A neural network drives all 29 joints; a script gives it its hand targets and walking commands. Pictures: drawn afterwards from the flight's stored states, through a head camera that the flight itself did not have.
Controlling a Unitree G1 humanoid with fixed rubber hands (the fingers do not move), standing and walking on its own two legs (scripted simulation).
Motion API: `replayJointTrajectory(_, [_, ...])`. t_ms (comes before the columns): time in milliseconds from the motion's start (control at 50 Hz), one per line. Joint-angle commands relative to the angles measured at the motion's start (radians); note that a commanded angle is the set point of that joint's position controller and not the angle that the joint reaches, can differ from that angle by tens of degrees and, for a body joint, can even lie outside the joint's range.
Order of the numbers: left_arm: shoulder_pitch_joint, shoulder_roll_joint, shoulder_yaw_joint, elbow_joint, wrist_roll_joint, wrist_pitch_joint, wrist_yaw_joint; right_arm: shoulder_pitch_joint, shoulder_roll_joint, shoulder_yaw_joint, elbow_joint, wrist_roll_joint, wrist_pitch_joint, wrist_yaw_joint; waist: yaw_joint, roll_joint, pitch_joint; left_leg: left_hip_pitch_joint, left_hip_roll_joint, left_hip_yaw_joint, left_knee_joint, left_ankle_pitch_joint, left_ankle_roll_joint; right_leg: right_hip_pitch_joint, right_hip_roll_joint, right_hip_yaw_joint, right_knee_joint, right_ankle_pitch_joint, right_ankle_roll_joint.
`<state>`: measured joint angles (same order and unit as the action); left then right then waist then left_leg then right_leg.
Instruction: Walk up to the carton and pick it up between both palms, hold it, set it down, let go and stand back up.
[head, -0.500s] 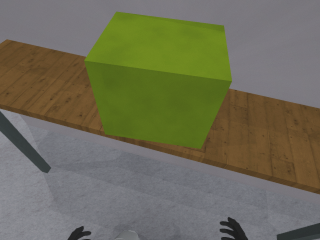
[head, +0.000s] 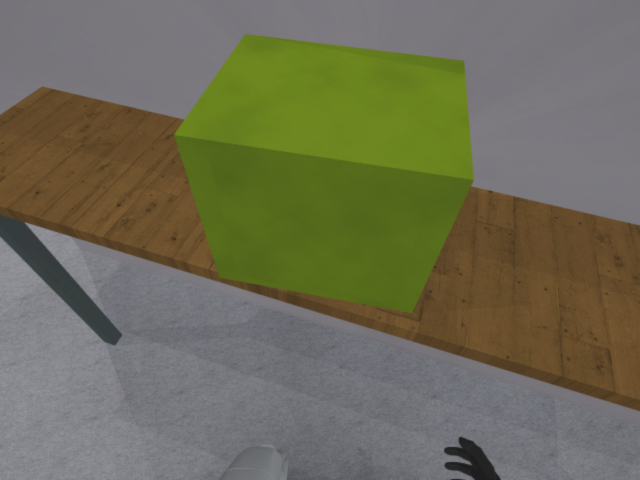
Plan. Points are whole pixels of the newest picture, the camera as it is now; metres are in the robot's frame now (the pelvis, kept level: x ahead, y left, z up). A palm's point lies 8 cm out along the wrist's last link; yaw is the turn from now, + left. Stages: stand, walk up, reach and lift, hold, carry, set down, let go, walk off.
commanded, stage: walk up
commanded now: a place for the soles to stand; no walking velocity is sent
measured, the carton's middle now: (331, 178) +0.46 +0.01 +0.11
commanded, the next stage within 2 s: stand in 1.58 s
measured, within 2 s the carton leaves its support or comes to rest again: neither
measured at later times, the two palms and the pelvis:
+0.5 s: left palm out of the picture +0.12 +0.25 -0.09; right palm (476, 451) +0.18 -0.21 -0.12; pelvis +0.02 +0.04 +0.00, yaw -4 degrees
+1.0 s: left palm (144, 420) +0.20 +0.25 -0.10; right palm out of the picture +0.07 -0.16 -0.10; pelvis +0.00 +0.08 +0.00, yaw -12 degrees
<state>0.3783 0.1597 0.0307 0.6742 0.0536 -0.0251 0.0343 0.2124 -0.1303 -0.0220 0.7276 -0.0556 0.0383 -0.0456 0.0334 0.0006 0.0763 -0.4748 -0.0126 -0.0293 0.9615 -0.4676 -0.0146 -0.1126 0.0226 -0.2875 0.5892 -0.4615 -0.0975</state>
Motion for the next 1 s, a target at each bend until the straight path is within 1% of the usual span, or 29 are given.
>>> replayJointTrajectory(0, [0.066,0.136,0.034,-0.066,-0.011,-0.022,0.011,-0.153,0.007,0.023,-0.141,-0.001,-0.033,0.017,0.035,-0.060,0.039,-0.065,0.004,0.100,-0.177,0.093,0.031,0.032,-0.314,0.278,-0.256,0.671,0.018])
replayJointTrajectory(40, [0.072,0.153,0.032,-0.055,-0.025,-0.017,0.008,-0.132,0.014,0.026,-0.132,0.004,-0.038,0.016,0.019,-0.061,-0.003,0.059,-0.014,0.132,-0.299,0.202,0.066,0.003,-0.296,0.236,-0.187,0.755,0.031])
replayJointTrajectory(80, [0.041,0.155,0.025,-0.054,-0.050,-0.014,0.000,-0.013,-0.022,0.008,-0.095,0.000,-0.048,0.010,-0.054,-0.051,-0.067,0.313,0.011,0.091,-0.467,0.495,0.122,-0.127,-0.256,0.180,-0.033,0.768,0.081])
replayJointTrajectory(100, [0.025,0.123,0.014,-0.061,-0.056,-0.019,-0.007,0.081,-0.099,-0.024,-0.080,-0.008,-0.057,0.004,-0.105,0.021,-0.159,0.485,0.143,-0.079,-0.449,0.678,0.204,-0.233,-0.209,0.149,0.157,0.633,0.125])
replayJointTrajectory(120, [0.086,0.096,0.010,-0.055,-0.059,-0.008,-0.007,0.154,-0.136,-0.043,-0.052,0.010,-0.062,-0.002,-0.112,0.074,-0.300,0.567,0.319,-0.363,-0.475,0.789,0.366,-0.265,-0.058,0.167,0.377,0.288,0.173])
replayJointTrajectory(140, [0.051,0.089,0.009,-0.057,-0.055,0.011,-0.004,0.169,-0.129,-0.043,-0.047,0.020,-0.060,-0.013,-0.132,0.110,-0.313,0.571,0.380,-0.442,-0.530,0.797,0.451,-0.341,-0.003,0.235,0.515,-0.190,0.174])
replayJointTrajectory(160, [0.021,0.064,0.006,-0.067,-0.043,0.021,-0.001,0.110,-0.115,-0.044,-0.074,0.025,-0.059,-0.021,-0.107,0.101,-0.285,0.521,0.373,-0.380,-0.562,0.700,0.435,-0.382,-0.020,0.301,0.573,-0.274,0.147])
replayJointTrajectory(180, [0.016,0.042,-0.001,-0.070,-0.042,0.023,0.000,0.027,-0.096,-0.036,-0.101,0.023,-0.056,-0.027,-0.075,0.083,-0.228,0.450,0.340,-0.274,-0.581,0.616,0.389,-0.400,-0.044,0.324,0.559,-0.269,0.138])
replayJointTrajectory(240, [0.074,0.012,0.000,-0.050,-0.040,0.025,0.006,-0.126,-0.080,-0.017,-0.135,0.010,-0.040,-0.011,-0.006,0.134,-0.143,0.218,0.232,-0.056,-0.564,0.540,0.303,-0.283,-0.066,0.273,0.304,-0.198,0.148])
replayJointTrajectory(300, [0.139,0.037,0.026,-0.043,-0.033,0.007,0.020,-0.205,-0.130,-0.035,-0.150,0.031,-0.005,0.021,0.049,0.046,-0.117,0.061,0.163,0.028,-0.433,0.414,0.202,-0.093,-0.044,0.215,-0.019,0.230,0.115])
replayJointTrajectory(320, [0.153,0.092,0.043,-0.049,-0.022,-0.002,0.023,-0.213,-0.127,-0.034,-0.158,0.037,0.005,0.032,0.051,-0.057,-0.091,-0.022,0.109,0.068,-0.316,0.314,0.141,-0.068,-0.116,0.354,-0.074,0.270,0.081])
replayJointTrajectory(340, [0.116,0.174,0.072,-0.090,-0.019,-0.009,0.031,-0.238,-0.094,-0.029,-0.180,0.036,0.017,0.040,0.051,-0.242,-0.054,-0.132,0.012,0.128,-0.108,0.100,0.051,-0.111,-0.334,0.681,-0.253,0.268,-0.012])
replayJointTrajectory(360, [0.070,0.211,0.086,-0.110,-0.026,-0.006,0.042,-0.250,-0.101,-0.036,-0.196,0.021,0.031,0.034,0.057,-0.273,-0.022,-0.115,-0.052,0.069,0.117,-0.163,0.036,-0.256,-0.438,0.855,-0.322,0.356,-0.148])
replayJointTrajectory(380, [0.021,0.196,0.094,-0.125,-0.024,-0.011,0.056,-0.254,-0.102,-0.039,-0.191,0.010,0.039,0.029,0.055,-0.214,-0.011,-0.166,-0.030,0.006,0.297,-0.188,0.021,-0.240,-0.479,0.875,-0.313,0.417,-0.210])
replayJointTrajectory(400, [-0.011,0.166,0.086,-0.140,-0.023,-0.015,0.070,-0.253,-0.101,-0.034,-0.179,0.013,0.044,0.025,0.045,-0.139,-0.019,-0.212,-0.021,-0.024,0.386,-0.146,-0.002,-0.185,-0.448,0.799,-0.269,0.484,-0.212])
replayJointTrajectory(480, [-0.060,0.103,0.054,-0.145,-0.009,-0.032,0.062,-0.167,-0.083,-0.018,-0.131,0.016,0.036,0.037,0.005,-0.154,-0.120,-0.154,0.016,-0.024,0.226,-0.067,-0.048,-0.068,-0.308,0.581,-0.176,0.537,-0.111])
replayJointTrajectory(540, [-0.108,0.125,0.050,-0.131,-0.007,-0.030,0.037,-0.161,-0.051,-0.001,-0.132,0.035,0.018,0.054,0.002,-0.212,-0.128,0.032,0.046,0.053,-0.188,-0.022,-0.029,-0.076,-0.229,0.481,-0.130,0.533,-0.044])
replayJointTrajectory(580, [-0.162,0.152,0.051,-0.127,-0.018,-0.010,0.009,-0.079,-0.060,-0.013,-0.113,0.033,0.001,0.055,-0.042,-0.167,-0.134,0.244,0.005,0.123,-0.502,0.247,-0.003,-0.171,-0.181,0.454,-0.017,0.516,-0.008])
replayJointTrajectory(600, [-0.134,0.124,0.043,-0.116,-0.021,-0.006,-0.009,-0.036,-0.085,-0.025,-0.101,0.017,-0.014,0.051,-0.050,-0.066,-0.137,0.359,0.031,0.067,-0.549,0.364,0.006,-0.267,-0.143,0.429,0.070,0.446,0.032])
replayJointTrajectory(620, [-0.098,0.065,0.022,-0.105,-0.030,-0.006,-0.024,-0.010,-0.141,-0.042,-0.126,0.003,-0.033,0.041,-0.043,0.103,-0.180,0.415,0.235,-0.189,-0.599,0.436,0.057,-0.362,-0.074,0.374,0.228,0.169,0.099])
replayJointTrajectory(640, [-0.142,0.079,0.027,-0.132,-0.027,0.010,-0.002,-0.040,-0.214,-0.059,-0.137,0.012,-0.037,0.036,-0.050,0.231,-0.169,0.335,0.367,-0.401,-0.623,0.597,0.191,-0.398,0.022,0.354,0.336,-0.191,0.138])
replayJointTrajectory(660, [-0.179,0.092,0.030,-0.131,-0.022,0.023,0.012,-0.048,-0.187,-0.061,-0.159,0.017,-0.046,0.029,-0.062,0.184,-0.143,0.339,0.390,-0.406,-0.609,0.636,0.249,-0.425,0.002,0.396,0.472,-0.248,0.142])
replayJointTrajectory(680, [-0.206,0.086,0.026,-0.116,-0.024,0.027,0.018,-0.060,-0.164,-0.052,-0.179,0.022,-0.054,0.021,-0.061,0.156,-0.124,0.382,0.383,-0.339,-0.577,0.731,0.268,-0.487,0.000,0.420,0.534,-0.244,0.139])
replayJointTrajectory(740, [-0.219,0.072,0.022,-0.086,-0.022,0.040,0.019,-0.037,-0.119,-0.040,-0.177,0.013,-0.066,0.004,-0.064,0.109,-0.131,0.427,0.340,-0.208,-0.533,0.825,0.246,-0.510,-0.022,0.406,0.544,-0.158,0.156])
replayJointTrajectory(780, [-0.222,0.065,0.023,-0.079,-0.024,0.047,0.010,-0.014,-0.119,-0.042,-0.173,0.010,-0.076,0.002,-0.065,0.110,-0.166,0.423,0.325,-0.179,-0.539,0.766,0.244,-0.481,-0.014,0.381,0.528,-0.120,0.170])
replayJointTrajectory(900, [-0.255,0.016,0.002,-0.086,-0.028,0.050,-0.005,-0.020,-0.128,-0.044,-0.170,0.018,-0.075,0.011,-0.069,0.169,-0.188,0.366,0.284,-0.075,-0.509,0.656,0.221,-0.315,-0.013,0.293,0.199,-0.041,0.150])
replayJointTrajectory(920, [-0.242,0.019,0.006,-0.086,-0.027,0.047,-0.006,-0.035,-0.136,-0.045,-0.178,0.022,-0.072,0.015,-0.053,0.173,-0.189,0.307,0.288,-0.074,-0.505,0.654,0.209,-0.247,-0.006,0.277,0.147,0.025,0.139])
replayJointTrajectory(960, [-0.167,0.028,0.015,-0.075,-0.020,0.036,-0.008,-0.054,-0.135,-0.043,-0.184,0.036,-0.062,0.026,-0.003,0.107,-0.175,0.193,0.278,-0.062,-0.480,0.510,0.151,-0.079,-0.015,0.277,-0.089,0.220,0.093])
replayJointTrajectory(980, [-0.137,0.054,0.022,-0.070,-0.017,0.026,-0.010,-0.042,-0.115,-0.034,-0.179,0.043,-0.059,0.035,0.006,0.053,-0.182,0.087,0.241,-0.023,-0.441,0.379,0.102,0.037,-0.079,0.371,-0.125,0.283,0.063])
